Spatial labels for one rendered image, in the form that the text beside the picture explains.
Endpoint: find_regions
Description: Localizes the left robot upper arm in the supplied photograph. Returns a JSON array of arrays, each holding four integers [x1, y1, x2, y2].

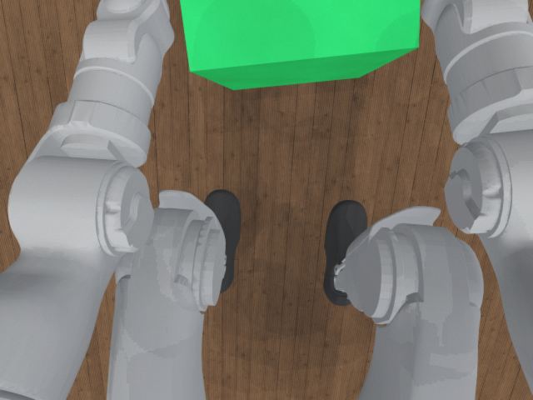
[[0, 156, 154, 400]]

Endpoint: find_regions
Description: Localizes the right robot upper arm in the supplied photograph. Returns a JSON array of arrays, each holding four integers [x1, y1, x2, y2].
[[444, 129, 533, 395]]

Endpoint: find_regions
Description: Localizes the robot right foot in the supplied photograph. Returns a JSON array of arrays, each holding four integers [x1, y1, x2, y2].
[[323, 200, 367, 306]]

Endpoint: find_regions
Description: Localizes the robot right forearm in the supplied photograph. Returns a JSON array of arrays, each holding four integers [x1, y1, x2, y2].
[[421, 0, 533, 145]]

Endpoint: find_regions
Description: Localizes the robot left forearm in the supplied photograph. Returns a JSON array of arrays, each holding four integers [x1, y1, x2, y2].
[[8, 0, 175, 228]]

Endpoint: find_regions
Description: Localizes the left robot thigh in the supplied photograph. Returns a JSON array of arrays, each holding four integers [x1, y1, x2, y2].
[[107, 207, 226, 400]]

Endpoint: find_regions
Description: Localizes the carton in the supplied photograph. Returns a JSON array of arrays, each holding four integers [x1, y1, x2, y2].
[[180, 0, 421, 90]]

